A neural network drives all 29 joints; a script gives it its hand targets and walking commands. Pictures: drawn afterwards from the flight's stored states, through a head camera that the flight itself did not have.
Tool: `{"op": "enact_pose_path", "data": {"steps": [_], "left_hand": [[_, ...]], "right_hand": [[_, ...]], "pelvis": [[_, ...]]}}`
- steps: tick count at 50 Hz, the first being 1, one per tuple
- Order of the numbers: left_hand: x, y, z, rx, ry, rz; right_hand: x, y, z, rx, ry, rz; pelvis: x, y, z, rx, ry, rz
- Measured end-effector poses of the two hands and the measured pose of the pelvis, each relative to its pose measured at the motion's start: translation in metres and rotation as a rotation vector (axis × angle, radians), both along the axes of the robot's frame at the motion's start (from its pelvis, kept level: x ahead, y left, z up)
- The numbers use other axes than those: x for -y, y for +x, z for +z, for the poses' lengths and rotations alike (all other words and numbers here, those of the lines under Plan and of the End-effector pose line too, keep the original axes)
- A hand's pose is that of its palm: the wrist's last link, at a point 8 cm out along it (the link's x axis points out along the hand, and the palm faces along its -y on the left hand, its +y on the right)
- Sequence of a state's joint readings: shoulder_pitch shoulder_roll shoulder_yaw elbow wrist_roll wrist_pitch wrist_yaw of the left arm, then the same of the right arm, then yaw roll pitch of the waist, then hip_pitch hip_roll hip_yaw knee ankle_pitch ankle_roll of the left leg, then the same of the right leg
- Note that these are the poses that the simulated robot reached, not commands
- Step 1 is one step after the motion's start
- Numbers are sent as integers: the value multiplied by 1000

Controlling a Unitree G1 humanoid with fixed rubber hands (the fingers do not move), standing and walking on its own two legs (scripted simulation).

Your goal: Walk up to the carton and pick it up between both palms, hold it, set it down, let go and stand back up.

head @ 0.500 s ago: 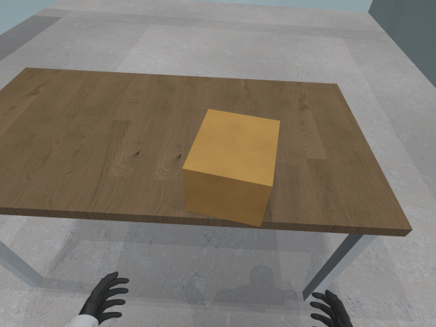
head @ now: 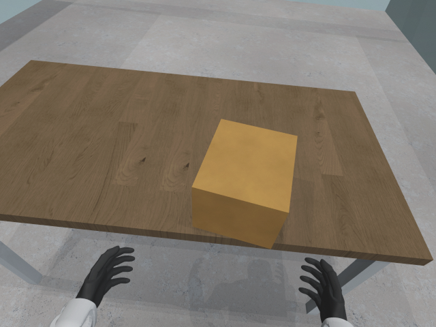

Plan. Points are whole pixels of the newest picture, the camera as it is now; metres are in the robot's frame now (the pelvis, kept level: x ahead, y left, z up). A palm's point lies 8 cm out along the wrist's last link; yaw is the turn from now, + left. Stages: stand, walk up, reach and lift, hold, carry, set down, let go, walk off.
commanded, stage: reach and lift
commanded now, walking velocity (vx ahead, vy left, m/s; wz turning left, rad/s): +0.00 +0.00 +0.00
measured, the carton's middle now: (245, 181) +0.45 -0.04 -0.02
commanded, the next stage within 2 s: none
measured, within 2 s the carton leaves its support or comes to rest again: neither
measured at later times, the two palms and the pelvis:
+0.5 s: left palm (102, 257) +0.24 +0.22 +0.00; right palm (324, 271) +0.23 -0.17 +0.01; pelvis +0.02 +0.01 +0.00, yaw +0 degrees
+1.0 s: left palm (128, 201) +0.33 +0.19 +0.05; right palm (335, 233) +0.29 -0.19 +0.05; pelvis -0.03 +0.01 +0.00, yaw +0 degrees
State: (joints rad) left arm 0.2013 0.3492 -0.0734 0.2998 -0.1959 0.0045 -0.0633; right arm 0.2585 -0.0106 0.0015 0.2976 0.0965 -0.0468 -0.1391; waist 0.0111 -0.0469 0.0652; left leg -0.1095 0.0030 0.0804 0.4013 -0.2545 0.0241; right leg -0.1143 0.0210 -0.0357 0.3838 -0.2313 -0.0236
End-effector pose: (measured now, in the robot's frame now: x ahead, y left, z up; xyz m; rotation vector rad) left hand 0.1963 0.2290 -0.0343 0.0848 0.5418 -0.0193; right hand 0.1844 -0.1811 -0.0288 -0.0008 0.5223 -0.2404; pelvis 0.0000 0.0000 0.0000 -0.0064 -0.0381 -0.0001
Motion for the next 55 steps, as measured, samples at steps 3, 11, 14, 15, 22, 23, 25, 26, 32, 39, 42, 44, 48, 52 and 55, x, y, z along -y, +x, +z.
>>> {"op": "enact_pose_path", "data": {"steps": [3,11,14,15,22,23,25,26,32,39,42,44,48,52,55], "left_hand": [[0,6,3,28,-10,-11],[6,18,15,106,-34,-47],[8,23,19,126,-44,-53],[9,25,20,134,-47,-53],[11,40,33,195,-56,-64],[10,43,33,190,-53,-64],[9,48,34,176,-48,-56],[8,50,34,170,-46,-52],[15,65,55,200,-52,-64],[26,94,69,206,-56,-75],[29,107,73,207,-61,-64],[32,115,75,211,-63,-61],[38,130,79,214,-65,-58],[43,143,82,212,-63,-51],[45,152,84,208,-58,-44]], "right_hand": [[0,7,5,32,-3,-5],[0,21,21,122,-6,-25],[-3,27,26,150,-5,-29],[-4,29,28,160,-3,-29],[-11,45,42,225,-1,-22],[-12,47,42,221,0,-22],[-13,50,41,209,2,-22],[-13,52,41,203,2,-23],[-9,65,54,235,23,-57],[1,80,64,241,23,-59],[4,85,67,232,22,-62],[5,89,70,230,22,-65],[6,98,76,231,20,-69],[5,111,82,233,19,-70],[3,121,87,235,20,-70]], "pelvis": [[-2,8,0,-7,-4,2],[-7,23,0,-5,-15,2],[-8,25,0,-1,-18,4],[-8,25,0,0,-18,4],[-10,20,-1,8,-20,7],[-10,18,-1,9,-20,6],[-10,15,-1,10,-19,4],[-11,13,-1,10,-19,3],[-13,2,-1,5,-27,10],[-14,-13,0,-9,-20,1],[-13,-18,0,-23,-15,-1],[-11,-21,0,-34,-14,-3],[-8,-27,-1,-57,-11,-6],[-5,-31,-2,-85,-10,-7],[-4,-33,-3,-108,-10,-5]]}}
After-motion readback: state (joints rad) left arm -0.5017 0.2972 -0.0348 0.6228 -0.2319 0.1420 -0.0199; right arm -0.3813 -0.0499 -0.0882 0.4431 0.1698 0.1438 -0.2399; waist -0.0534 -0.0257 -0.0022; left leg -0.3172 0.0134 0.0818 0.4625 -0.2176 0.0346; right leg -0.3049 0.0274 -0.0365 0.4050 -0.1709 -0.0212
